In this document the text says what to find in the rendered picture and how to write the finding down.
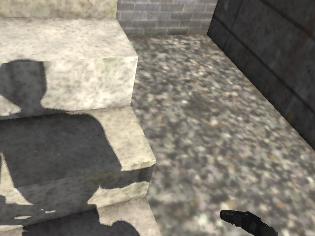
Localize stairs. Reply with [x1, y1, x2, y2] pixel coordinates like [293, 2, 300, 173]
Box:
[0, 0, 161, 236]

